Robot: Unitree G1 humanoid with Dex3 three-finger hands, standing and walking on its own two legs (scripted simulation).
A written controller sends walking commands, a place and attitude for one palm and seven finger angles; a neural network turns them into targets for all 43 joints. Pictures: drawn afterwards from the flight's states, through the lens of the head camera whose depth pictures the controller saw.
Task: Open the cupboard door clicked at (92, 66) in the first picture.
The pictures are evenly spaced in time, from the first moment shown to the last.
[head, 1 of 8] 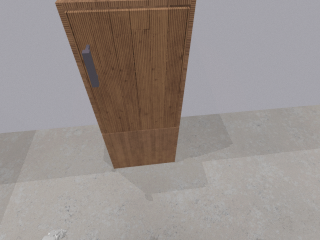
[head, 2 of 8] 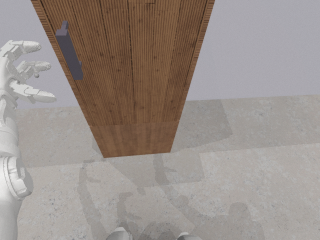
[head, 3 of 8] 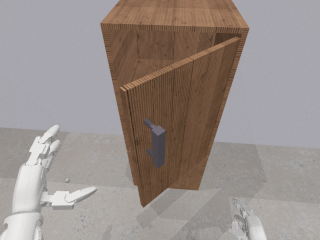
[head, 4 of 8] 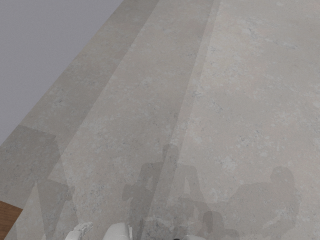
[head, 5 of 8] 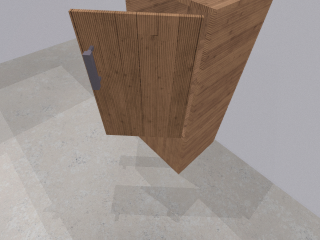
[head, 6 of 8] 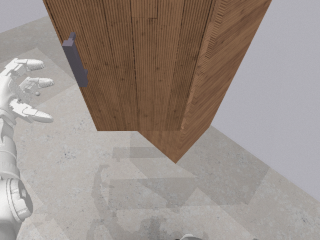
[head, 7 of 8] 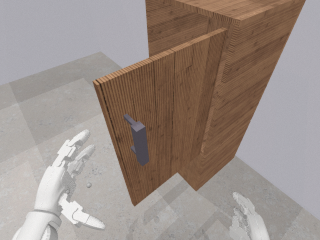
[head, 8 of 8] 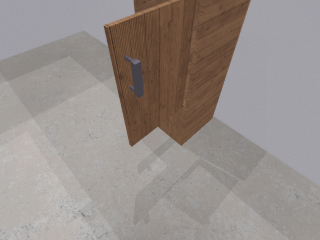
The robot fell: no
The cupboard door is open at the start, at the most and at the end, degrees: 0 91 91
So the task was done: yes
